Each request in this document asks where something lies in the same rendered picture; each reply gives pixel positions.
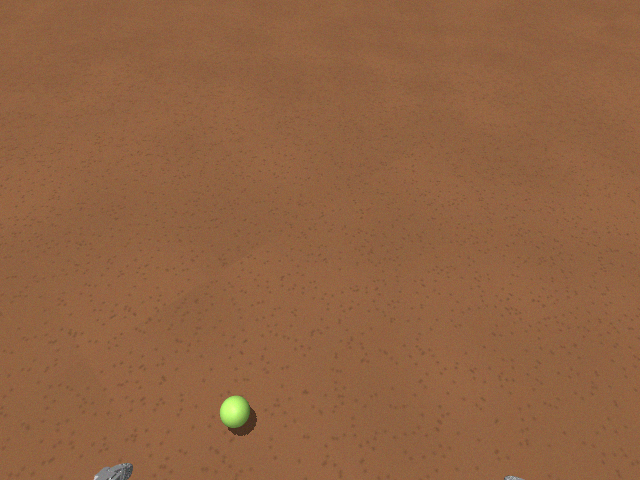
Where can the ball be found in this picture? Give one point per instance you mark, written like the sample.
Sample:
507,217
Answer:
234,411

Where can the left robot hand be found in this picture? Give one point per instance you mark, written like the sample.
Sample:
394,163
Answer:
118,472

